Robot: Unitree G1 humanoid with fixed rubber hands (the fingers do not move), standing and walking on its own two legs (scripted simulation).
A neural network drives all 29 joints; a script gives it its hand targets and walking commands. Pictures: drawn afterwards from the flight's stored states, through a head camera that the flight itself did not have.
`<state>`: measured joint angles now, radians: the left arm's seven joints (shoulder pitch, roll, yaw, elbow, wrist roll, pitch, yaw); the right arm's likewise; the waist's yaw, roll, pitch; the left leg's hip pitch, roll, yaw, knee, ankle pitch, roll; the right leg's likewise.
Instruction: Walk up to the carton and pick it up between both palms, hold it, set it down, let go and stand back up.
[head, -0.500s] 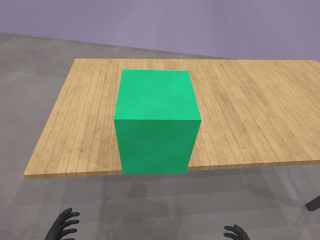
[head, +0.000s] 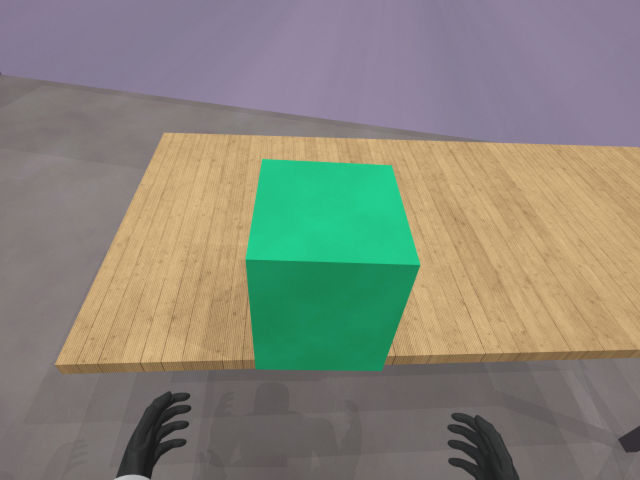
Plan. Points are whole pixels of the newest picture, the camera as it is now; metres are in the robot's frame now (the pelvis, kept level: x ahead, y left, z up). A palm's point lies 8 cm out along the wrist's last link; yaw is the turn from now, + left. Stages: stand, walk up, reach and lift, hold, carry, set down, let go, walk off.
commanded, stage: reach and lift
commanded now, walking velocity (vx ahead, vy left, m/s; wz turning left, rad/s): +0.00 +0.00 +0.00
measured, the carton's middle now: (323, 267) +0.43 +0.03 +0.03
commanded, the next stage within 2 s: none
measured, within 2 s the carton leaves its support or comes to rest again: neither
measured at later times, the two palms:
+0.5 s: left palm (148, 408) +0.21 +0.22 +0.00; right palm (488, 421) +0.23 -0.19 +0.01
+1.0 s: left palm (158, 315) +0.29 +0.22 +0.08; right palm (491, 334) +0.31 -0.19 +0.07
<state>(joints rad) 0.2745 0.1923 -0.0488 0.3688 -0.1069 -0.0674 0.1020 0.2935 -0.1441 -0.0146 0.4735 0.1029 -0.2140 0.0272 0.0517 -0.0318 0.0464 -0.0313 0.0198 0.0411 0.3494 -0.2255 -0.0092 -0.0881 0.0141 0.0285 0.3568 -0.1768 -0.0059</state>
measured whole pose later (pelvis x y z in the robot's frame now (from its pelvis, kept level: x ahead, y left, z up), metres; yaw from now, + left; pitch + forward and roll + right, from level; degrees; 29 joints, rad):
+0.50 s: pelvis +0.01 +0.00 +0.00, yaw +0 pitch -5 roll +0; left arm 0.19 0.20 -0.07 0.26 -0.18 -0.08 0.10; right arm 0.19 -0.17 0.02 0.32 0.21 -0.16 -0.01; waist 0.05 -0.01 0.03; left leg -0.04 0.02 0.03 0.36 -0.24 -0.01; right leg -0.08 0.01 0.02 0.35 -0.18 0.00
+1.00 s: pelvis +0.00 +0.00 +0.00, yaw +0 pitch -3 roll +0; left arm -0.15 0.20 0.10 0.04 -0.18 0.43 0.07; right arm -0.16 -0.24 0.00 0.21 0.30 0.18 -0.10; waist 0.04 -0.01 0.07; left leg -0.08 0.03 0.04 0.33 -0.20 -0.01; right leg -0.13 0.02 0.02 0.32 -0.14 -0.01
